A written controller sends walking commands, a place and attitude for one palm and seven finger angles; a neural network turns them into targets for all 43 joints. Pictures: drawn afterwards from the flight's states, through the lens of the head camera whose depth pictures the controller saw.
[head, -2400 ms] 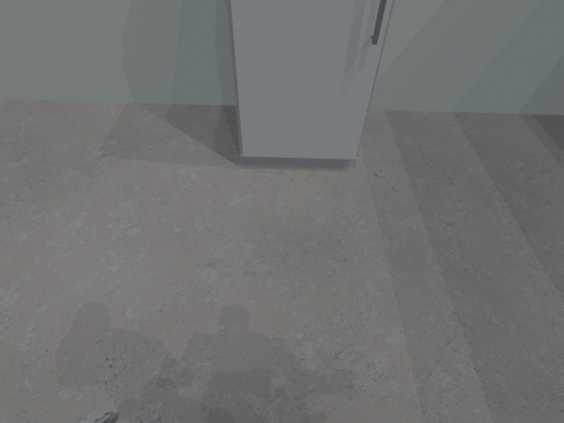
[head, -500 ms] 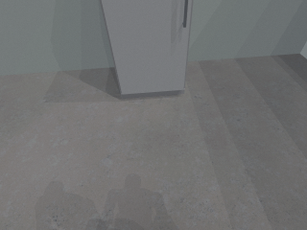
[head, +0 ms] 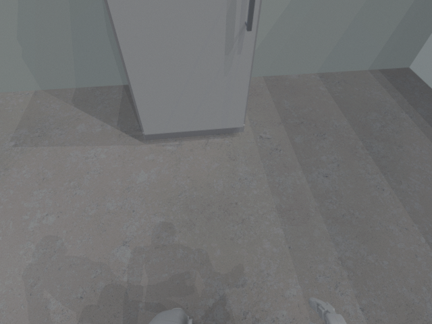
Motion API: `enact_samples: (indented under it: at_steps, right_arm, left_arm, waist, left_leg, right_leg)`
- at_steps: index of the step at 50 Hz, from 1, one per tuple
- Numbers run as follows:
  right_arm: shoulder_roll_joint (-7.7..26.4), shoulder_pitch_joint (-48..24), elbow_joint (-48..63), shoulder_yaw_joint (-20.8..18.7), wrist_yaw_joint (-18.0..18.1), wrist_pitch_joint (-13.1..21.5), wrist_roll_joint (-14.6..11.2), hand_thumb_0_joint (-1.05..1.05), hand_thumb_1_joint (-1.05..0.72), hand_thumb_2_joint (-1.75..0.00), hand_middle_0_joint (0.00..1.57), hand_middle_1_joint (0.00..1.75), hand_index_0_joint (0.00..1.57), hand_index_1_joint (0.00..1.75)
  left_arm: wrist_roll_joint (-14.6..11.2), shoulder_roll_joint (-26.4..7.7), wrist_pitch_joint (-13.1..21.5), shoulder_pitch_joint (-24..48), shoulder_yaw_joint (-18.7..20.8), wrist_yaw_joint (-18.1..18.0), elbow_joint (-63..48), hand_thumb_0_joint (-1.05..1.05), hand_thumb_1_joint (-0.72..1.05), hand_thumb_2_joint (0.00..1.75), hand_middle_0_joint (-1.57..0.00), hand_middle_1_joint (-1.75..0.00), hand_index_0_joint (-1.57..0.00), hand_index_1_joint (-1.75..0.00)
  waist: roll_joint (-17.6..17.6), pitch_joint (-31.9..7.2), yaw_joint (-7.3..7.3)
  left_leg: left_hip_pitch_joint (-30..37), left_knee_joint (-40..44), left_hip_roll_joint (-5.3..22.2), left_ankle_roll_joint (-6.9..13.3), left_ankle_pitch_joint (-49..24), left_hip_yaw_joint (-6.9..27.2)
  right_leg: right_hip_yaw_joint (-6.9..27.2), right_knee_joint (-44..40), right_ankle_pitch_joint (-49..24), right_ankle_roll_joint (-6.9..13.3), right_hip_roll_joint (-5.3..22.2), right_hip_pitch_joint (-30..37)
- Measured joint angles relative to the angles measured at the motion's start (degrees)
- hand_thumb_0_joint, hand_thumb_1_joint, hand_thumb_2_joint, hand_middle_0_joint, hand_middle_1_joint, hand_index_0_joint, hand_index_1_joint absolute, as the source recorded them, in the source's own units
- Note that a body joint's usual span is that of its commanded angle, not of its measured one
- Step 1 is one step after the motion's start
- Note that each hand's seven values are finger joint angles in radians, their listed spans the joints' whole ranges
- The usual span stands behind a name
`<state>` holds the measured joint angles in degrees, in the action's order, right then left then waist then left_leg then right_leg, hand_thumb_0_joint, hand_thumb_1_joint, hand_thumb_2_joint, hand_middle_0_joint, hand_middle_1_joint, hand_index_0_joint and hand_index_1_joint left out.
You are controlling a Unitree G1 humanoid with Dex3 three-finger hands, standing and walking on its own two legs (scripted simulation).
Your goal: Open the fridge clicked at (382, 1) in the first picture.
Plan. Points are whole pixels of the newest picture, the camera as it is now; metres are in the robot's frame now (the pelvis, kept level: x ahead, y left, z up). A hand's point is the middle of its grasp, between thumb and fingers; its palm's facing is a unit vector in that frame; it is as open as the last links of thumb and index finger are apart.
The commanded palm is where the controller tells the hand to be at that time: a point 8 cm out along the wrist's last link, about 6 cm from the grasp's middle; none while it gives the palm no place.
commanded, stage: walk to a spot facing it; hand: right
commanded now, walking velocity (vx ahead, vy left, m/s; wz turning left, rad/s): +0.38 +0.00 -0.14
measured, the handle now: out of the picture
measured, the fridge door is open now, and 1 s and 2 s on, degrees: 0 0 0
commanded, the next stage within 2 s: turn to face it in 0.68 s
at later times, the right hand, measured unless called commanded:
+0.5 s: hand (336, 312) +0.20 -0.23 -0.15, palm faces +0.10 +0.98 -0.17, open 7.4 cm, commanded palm none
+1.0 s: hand (300, 201) +0.45 -0.18 -0.14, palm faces +0.01 +0.98 -0.22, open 7.2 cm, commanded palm none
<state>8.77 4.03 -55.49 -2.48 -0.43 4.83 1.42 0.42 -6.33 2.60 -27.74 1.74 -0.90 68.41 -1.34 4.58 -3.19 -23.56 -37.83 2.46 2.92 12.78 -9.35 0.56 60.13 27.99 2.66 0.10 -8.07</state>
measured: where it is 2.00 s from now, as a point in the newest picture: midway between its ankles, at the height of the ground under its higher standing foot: (232, 246)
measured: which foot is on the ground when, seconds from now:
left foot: down 0.00-0.32, up 0.34-0.72, down 0.74-1.00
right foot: up 0.00-0.30, down 0.32-0.74, up 0.76-1.00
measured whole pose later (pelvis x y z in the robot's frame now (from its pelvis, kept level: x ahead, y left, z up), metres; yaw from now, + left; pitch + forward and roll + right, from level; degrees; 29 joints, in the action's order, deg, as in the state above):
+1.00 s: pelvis +0.42 +0.00 +0.03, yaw +2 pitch -1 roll +0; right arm 8.4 14.4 -61.8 -2.2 1.1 2.4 1.3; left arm 1.4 -10.1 0.5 -12.4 2.5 -0.9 61.5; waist -1.9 2.5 -0.5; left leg -13.4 -25.6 1.4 2.5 11.3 -7.5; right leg -4.9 51.1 18.8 -3.0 6.6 -26.3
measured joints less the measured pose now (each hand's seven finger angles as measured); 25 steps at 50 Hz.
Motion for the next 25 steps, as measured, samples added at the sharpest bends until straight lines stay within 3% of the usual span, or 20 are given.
enact_samples:
  at_steps: [2, 4, 9, 14, 16, 19, 21, 25]
  right_arm:
    - [-0.4, 1.8, -0.5, 0.1, 0.5, 0.2, 0.0, 0.00, -0.91, -0.90, 0.20, 0.30, 0.20, 0.30]
    - [-0.6, 4.3, -1.9, 0.1, 1.1, 0.0, 0.2, 0.00, -0.91, -0.90, 0.20, 0.30, 0.20, 0.30]
    - [1.9, 9.9, -4.9, -1.2, 1.7, -0.9, 0.3, -0.02, -0.96, -0.90, 0.20, 0.30, 0.20, 0.30]
    - [3.5, 15.0, -7.3, -0.8, 0.8, -1.7, 0.4, -0.01, -0.94, -0.90, 0.20, 0.30, 0.20, 0.30]
    - [3.6, 17.3, -7.9, -0.8, 0.6, -2.2, 0.1, -0.01, -0.93, -0.90, 0.20, 0.30, 0.19, 0.30]
    - [3.6, 18.1, -9.1, -0.7, 0.3, -3.7, -0.2, 0.00, -0.93, -0.90, 0.20, 0.30, 0.19, 0.30]
    - [3.5, 17.3, -9.3, -0.8, 0.0, -4.1, -0.1, 0.00, -0.92, -0.90, 0.19, 0.30, 0.19, 0.30]
    - [2.4, 14.9, -7.5, -0.8, -0.4, -4.3, 0.2, 0.00, -0.92, -0.90, 0.19, 0.30, 0.19, 0.30]
  left_arm:
    - [0.3, -1.4, -0.7, 3.3, 0.6, 0.3, -1.4, 0.01, 0.91, 0.90, -0.21, -0.30, -0.20, -0.30]
    - [0.8, -2.8, -1.2, 6.9, 1.1, 0.6, -3.7, 0.01, 0.91, 0.90, -0.20, -0.30, -0.20, -0.30]
    - [1.1, -4.6, -1.3, 14.6, 1.8, 1.5, -9.5, 0.01, 0.91, 0.90, -0.20, -0.30, -0.19, -0.30]
    - [1.1, -5.3, -0.5, 19.4, 1.6, 2.6, -11.9, 0.00, 0.91, 0.90, -0.20, -0.30, -0.19, -0.30]
    - [1.2, -5.6, 0.4, 20.2, 1.2, 2.7, -12.6, 0.00, 0.91, 0.90, -0.20, -0.30, -0.19, -0.30]
    - [1.5, -4.6, 1.7, 20.5, 0.7, 2.1, -13.0, 0.00, 0.91, 0.90, -0.20, -0.30, -0.19, -0.30]
    - [1.4, -3.7, 1.9, 19.2, 0.2, 1.5, -12.5, 0.00, 0.91, 0.90, -0.20, -0.30, -0.20, -0.30]
    - [0.8, -2.9, 2.0, 15.1, 0.8, 0.1, -10.2, -0.01, 0.94, 0.90, -0.21, -0.30, -0.20, -0.30]
  waist:
    - [-0.4, -0.4, 0.61]
    - [-0.4, -1.2, 0.70]
    - [0.5, -3.0, 1.70]
    - [1.5, -3.0, 4.26]
    - [2.0, -2.9, 4.94]
    - [3.2, -2.1, 5.04]
    - [3.5, -2.1, 4.90]
    - [3.2, -2.6, 4.66]
  left_leg:
    - [3.1, 1.7, -0.3, -0.5, 1.7, -0.8]
    - [6.1, 4.8, -0.5, -1.2, 1.7, -1.3]
    - [12.1, 10.2, -0.4, -1.8, 2.9, -2.1]
    - [17.7, 10.6, 0.5, -3.9, 7.2, -2.3]
    - [18.3, 6.5, 1.7, -4.7, 10.7, -1.7]
    - [10.4, -15.9, 2.4, -3.4, 15.1, 3.0]
    - [4.5, -26.4, 2.4, -3.1, 12.3, 4.4]
    - [-3.5, -27.1, 4.2, -3.9, 6.4, 4.7]
  right_leg:
    - [-0.9, 11.0, -3.8, 0.2, 1.5, -8.3]
    - [-1.9, 12.0, -6.4, -0.4, 3.6, -15.0]
    - [-4.0, -5.7, -11.5, -2.5, 7.6, -22.0]
    - [-6.5, -20.9, -14.3, -2.6, 7.1, -18.4]
    - [-7.9, -25.7, -16.5, -1.7, 5.9, -14.7]
    - [-9.5, -22.8, -13.8, -0.4, 4.7, -12.9]
    - [-10.2, -25.4, -12.8, -0.5, 4.0, -9.9]
    - [-11.1, -33.5, -14.0, -0.7, 2.6, -3.5]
